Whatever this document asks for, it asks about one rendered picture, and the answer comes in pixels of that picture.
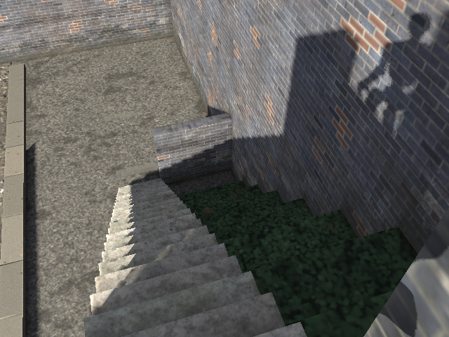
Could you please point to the stairs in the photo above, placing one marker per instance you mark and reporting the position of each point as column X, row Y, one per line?
column 163, row 275

